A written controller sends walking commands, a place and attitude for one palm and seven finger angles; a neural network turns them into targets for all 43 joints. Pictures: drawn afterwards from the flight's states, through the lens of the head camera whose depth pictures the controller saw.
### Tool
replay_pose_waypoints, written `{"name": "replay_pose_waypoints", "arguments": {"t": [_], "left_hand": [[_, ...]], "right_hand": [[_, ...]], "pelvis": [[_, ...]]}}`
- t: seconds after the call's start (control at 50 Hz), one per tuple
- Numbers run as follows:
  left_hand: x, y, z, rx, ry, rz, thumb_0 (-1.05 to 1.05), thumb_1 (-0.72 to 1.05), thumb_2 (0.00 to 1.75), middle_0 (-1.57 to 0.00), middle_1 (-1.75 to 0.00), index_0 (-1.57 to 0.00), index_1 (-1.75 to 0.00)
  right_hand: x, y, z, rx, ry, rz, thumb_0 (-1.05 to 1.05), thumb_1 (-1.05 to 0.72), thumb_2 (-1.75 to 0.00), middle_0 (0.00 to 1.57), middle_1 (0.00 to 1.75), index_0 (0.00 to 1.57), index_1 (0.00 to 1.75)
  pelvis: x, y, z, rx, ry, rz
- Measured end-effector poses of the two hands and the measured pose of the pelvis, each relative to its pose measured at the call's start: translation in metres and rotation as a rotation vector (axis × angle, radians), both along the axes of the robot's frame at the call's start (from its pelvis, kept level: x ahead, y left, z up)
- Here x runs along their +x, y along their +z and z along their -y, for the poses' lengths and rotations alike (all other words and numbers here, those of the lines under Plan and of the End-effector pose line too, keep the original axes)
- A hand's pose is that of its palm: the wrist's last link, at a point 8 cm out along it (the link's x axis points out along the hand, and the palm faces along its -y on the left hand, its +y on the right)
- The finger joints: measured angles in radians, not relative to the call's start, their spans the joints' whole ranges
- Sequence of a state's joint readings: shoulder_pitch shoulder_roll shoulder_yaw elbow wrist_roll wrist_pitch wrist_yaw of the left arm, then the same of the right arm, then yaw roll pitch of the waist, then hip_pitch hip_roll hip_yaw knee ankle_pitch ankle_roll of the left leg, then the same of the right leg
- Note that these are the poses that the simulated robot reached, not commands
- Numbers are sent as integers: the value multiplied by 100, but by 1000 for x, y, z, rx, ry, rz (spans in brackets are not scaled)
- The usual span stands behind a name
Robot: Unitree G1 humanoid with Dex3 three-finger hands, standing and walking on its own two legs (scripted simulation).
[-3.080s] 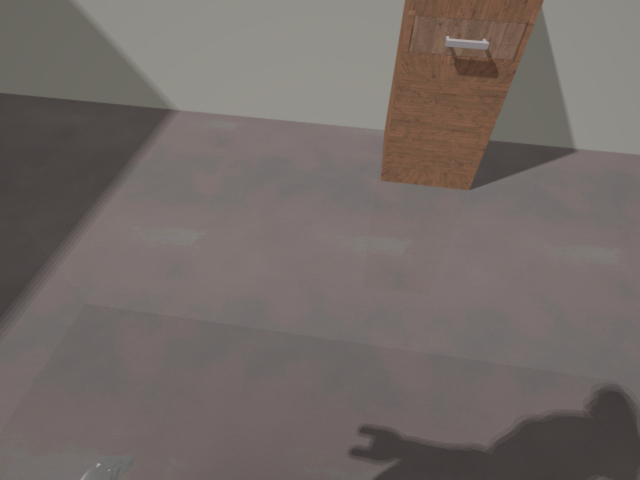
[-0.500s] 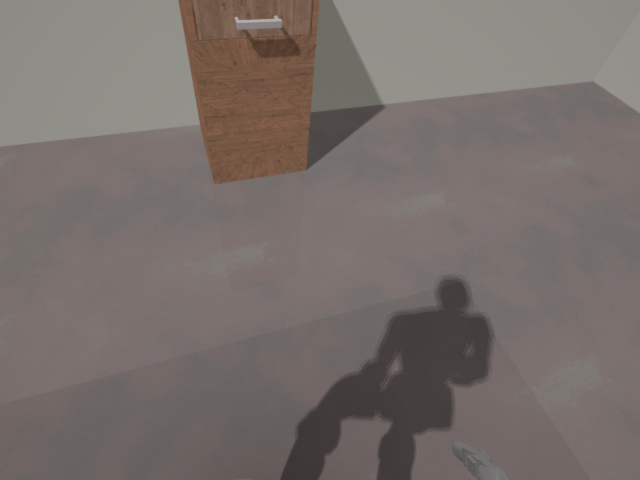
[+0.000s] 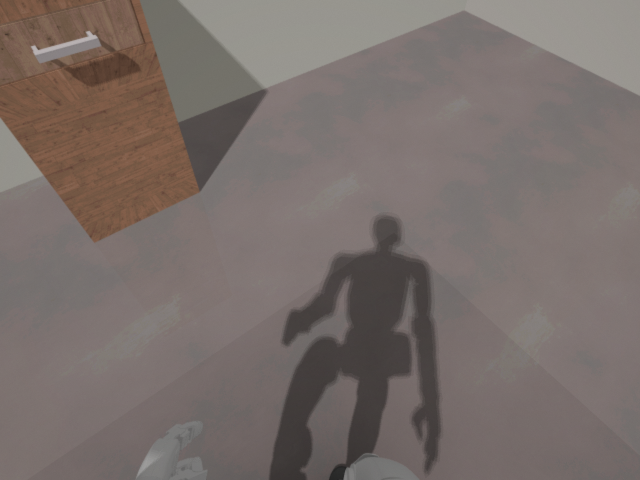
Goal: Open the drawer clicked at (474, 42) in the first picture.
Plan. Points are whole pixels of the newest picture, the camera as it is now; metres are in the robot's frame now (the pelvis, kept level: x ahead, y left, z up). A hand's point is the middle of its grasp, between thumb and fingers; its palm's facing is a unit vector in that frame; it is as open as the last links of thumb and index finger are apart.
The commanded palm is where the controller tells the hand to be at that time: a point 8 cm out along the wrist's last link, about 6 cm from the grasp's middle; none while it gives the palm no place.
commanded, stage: walk to a spot facing it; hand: left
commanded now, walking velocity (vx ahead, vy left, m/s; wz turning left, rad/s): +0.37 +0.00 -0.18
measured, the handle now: (65, 45) +1.07 +0.63 -0.05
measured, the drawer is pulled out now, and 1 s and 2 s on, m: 0.00 0.00 0.00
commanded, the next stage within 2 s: turn to face it in 1.00 s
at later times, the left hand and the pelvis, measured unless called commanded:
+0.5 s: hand (161, 442) +0.20 +0.23 -0.17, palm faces -0.01 -0.99 -0.14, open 7.4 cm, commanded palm none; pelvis +0.23 +0.05 +0.01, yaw -6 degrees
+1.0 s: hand (255, 223) +0.59 +0.12 -0.15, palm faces -0.27 -0.93 -0.23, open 7.4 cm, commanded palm none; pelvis +0.44 -0.03 +0.00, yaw -17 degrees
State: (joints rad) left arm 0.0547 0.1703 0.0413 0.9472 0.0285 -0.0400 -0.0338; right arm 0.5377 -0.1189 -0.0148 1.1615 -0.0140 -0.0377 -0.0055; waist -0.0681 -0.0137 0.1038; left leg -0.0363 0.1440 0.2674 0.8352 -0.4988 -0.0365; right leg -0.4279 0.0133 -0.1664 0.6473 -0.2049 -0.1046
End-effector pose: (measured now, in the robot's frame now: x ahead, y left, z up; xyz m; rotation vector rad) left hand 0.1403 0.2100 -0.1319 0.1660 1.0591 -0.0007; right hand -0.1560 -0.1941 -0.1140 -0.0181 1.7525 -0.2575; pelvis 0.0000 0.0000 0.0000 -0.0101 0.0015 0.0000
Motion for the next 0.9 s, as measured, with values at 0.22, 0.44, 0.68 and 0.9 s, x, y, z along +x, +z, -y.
{"name": "replay_pose_waypoints", "arguments": {"t": [0.22, 0.44, 0.68, 0.9], "left_hand": [[15, 26, -40, 121, 104, -134, -3, 95, 90, -20, -30, -20, -30], [29, -12, -67, 43, 166, -369, 0, 91, 90, -19, -30, -19, -30], [199, 10, -66, 15, 44, -269, 1, 91, 90, -19, -30, -19, -30], [385, 18, -9, 104, -149, -166, 1, 92, 90, -19, -30, -19, -30]], "right_hand": [[261, -5, 31, -58, 92, 460, 2, -95, -90, 20, 30, 20, 30], [447, 9, 12, -125, 224, 645, 1, -93, -90, 20, 30, 19, 30], [426, 15, -18, -131, 21, 436, 0, -95, -90, 20, 30, 20, 30], [402, -9, -30, -7, -210, 171, 0, -91, -90, 20, 30, 20, 30]], "pelvis": [[96, 24, -3, -2, -41, 16], [207, 7, -43, -10, -75, 26], [301, 31, -55, 1, -162, 33], [395, 17, -6, 30, -263, 16]]}}
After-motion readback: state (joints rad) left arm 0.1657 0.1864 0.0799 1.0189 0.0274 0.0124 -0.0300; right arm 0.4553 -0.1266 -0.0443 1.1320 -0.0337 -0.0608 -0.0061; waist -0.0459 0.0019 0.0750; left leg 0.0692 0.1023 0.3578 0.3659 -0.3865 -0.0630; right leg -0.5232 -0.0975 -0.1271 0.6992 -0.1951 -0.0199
